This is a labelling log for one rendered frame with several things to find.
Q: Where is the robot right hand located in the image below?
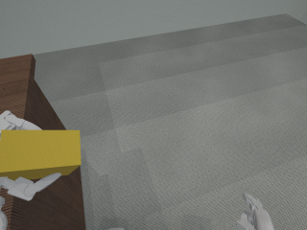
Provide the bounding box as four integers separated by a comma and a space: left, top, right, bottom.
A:
237, 193, 274, 230

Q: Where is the table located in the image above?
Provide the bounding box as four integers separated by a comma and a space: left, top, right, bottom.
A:
0, 54, 86, 230

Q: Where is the robot left hand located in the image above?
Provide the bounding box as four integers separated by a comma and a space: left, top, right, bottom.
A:
0, 110, 61, 201

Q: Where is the sponge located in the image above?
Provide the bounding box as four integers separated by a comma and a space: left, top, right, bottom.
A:
0, 129, 82, 181

